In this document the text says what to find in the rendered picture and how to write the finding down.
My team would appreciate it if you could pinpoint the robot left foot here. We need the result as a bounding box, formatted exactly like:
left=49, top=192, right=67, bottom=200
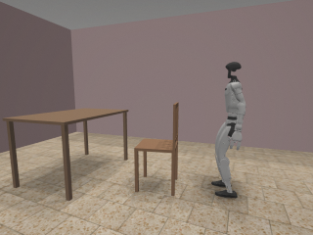
left=215, top=190, right=238, bottom=199

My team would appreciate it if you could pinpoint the left robot forearm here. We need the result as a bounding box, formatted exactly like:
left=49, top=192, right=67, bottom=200
left=234, top=103, right=246, bottom=132

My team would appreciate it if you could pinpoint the robot left hand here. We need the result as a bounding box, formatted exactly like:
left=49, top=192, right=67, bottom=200
left=230, top=131, right=243, bottom=151

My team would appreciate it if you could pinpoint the table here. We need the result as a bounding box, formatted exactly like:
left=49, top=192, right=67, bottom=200
left=2, top=108, right=129, bottom=201

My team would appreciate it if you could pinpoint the chair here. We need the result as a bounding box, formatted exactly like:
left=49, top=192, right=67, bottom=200
left=134, top=102, right=179, bottom=196

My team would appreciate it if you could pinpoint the humanoid robot head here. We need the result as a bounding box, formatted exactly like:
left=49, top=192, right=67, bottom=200
left=225, top=62, right=242, bottom=83

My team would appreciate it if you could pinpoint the left robot upper arm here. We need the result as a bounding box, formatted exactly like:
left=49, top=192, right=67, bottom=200
left=230, top=81, right=246, bottom=109

